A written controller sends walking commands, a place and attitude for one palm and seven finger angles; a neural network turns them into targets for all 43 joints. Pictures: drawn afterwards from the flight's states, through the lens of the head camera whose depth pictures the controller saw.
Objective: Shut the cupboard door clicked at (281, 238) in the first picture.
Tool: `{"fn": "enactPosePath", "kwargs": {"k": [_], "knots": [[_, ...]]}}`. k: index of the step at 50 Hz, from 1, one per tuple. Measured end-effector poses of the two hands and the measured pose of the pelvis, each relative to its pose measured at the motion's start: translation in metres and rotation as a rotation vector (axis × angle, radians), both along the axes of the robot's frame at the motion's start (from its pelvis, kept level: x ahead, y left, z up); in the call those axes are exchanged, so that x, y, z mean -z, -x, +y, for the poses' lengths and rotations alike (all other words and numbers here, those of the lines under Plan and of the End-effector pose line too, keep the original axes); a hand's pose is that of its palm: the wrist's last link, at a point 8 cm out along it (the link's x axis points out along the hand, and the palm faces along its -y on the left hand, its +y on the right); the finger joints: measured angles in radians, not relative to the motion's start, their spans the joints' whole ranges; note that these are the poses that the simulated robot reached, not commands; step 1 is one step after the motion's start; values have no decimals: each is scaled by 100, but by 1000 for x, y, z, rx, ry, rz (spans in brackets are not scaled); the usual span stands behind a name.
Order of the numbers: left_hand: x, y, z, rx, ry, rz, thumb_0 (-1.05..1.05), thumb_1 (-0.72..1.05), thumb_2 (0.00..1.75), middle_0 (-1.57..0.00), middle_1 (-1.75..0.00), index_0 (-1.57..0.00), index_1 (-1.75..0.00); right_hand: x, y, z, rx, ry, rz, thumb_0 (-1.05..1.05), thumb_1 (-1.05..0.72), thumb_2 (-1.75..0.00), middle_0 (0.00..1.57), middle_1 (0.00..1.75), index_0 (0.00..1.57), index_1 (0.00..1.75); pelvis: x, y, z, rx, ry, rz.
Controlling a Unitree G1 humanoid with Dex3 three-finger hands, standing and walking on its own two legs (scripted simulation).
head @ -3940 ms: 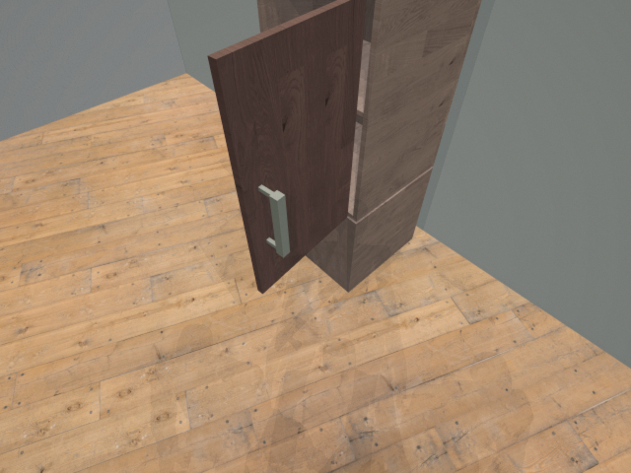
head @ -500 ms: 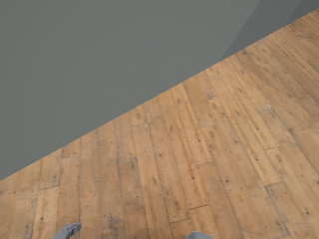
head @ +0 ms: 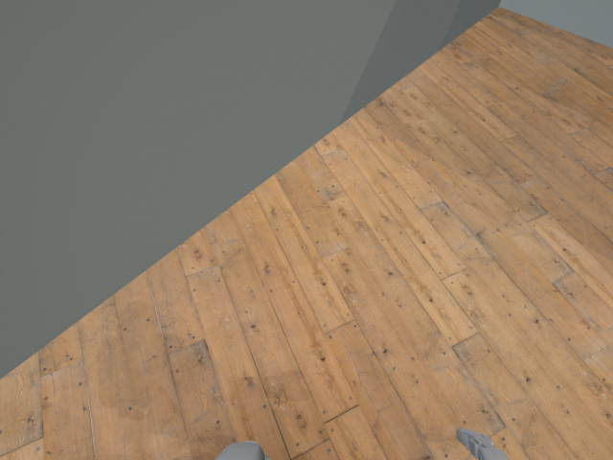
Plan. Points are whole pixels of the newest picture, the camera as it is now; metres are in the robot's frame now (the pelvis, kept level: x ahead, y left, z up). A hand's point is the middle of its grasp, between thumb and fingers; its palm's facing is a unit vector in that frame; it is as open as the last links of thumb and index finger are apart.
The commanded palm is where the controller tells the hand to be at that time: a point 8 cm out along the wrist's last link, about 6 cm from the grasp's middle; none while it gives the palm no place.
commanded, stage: walk around to get in front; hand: left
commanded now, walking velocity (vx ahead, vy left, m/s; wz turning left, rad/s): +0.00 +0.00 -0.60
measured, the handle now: out of the picture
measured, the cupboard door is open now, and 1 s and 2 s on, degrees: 97 97 97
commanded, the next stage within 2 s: walk to a spot facing it in 1.50 s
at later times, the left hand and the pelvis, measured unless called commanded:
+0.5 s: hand (237, 385) +0.23 +0.13 -0.16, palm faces -0.36 -0.89 -0.28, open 7.4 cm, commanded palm none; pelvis +0.04 -0.03 -0.02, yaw -20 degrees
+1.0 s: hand (270, 385) +0.24 +0.08 -0.17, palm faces -0.46 -0.87 -0.20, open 7.4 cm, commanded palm none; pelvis +0.17 -0.10 +0.00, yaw -35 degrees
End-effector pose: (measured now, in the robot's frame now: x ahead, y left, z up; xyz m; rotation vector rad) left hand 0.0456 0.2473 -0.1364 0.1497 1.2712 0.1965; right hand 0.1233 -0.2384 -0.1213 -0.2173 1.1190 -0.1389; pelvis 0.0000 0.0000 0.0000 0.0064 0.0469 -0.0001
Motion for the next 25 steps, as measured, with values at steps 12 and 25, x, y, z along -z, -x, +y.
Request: {"fn": "enactPosePath", "kwargs": {"k": [12, 25], "knots": [[2, -64, 32, 154, 0, 39, 1, 91, 90, -20, -30, -20, -29, -14, 43, 6, 122, 60, 52, 0, -91, -90, 20, 30, 20, 30, -6, -23, 19, 161, 44, 11], [-6, -195, -70, 475, -41, -124, 1, 91, 90, -20, -30, -19, -29, 34, 168, -42, 443, -26, 244, 0, -91, -90, 20, 30, 20, 30, 19, -41, -31, 349, 10, -23]]}}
